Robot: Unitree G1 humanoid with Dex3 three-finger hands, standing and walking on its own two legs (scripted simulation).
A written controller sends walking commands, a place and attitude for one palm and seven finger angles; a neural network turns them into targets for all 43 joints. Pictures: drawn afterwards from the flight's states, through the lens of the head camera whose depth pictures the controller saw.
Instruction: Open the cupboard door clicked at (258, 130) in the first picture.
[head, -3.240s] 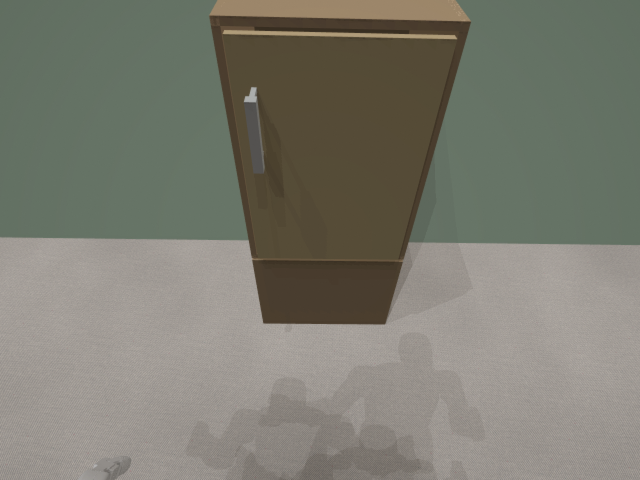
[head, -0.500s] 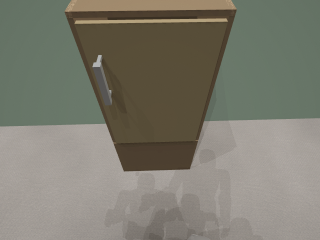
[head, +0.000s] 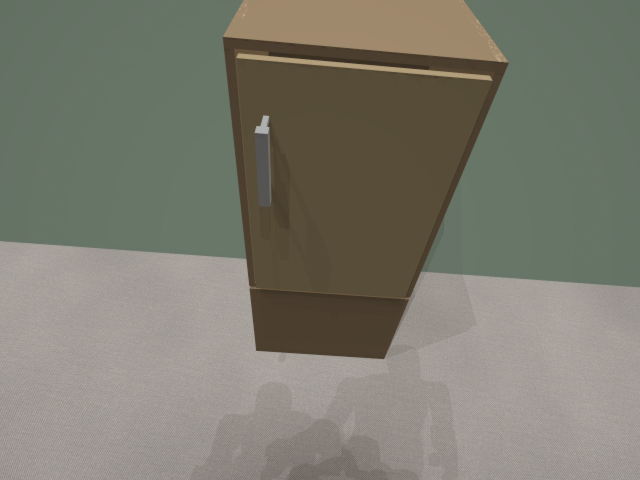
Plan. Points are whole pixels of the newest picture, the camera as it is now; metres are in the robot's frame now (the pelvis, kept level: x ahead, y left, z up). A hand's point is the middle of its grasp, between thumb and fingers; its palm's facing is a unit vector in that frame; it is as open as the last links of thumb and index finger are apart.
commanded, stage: come to a stop and stand still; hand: left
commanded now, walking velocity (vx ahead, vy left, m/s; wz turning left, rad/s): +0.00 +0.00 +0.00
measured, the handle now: (265, 162) +0.61 +0.15 +0.06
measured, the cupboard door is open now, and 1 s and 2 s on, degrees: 0 0 0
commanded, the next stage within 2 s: look again from close up in 0.88 s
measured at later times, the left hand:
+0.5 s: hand out of the picture -0.04 +0.18 -0.17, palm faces +0.00 -0.99 -0.17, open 7.3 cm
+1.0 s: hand out of the picture -0.09 +0.17 -0.17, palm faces +0.01 -0.99 -0.16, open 7.3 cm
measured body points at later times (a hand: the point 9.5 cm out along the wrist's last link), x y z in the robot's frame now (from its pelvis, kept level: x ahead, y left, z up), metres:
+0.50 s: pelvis -0.03 +0.02 +0.01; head -0.04 +0.02 +0.46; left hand -0.04 +0.23 -0.15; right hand -0.06 -0.18 -0.15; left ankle -0.01 +0.11 -0.73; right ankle -0.04 -0.09 -0.73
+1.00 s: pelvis -0.05 +0.02 +0.01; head -0.04 +0.02 +0.46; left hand -0.09 +0.23 -0.15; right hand -0.08 -0.19 -0.15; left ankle -0.01 +0.11 -0.73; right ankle -0.04 -0.09 -0.73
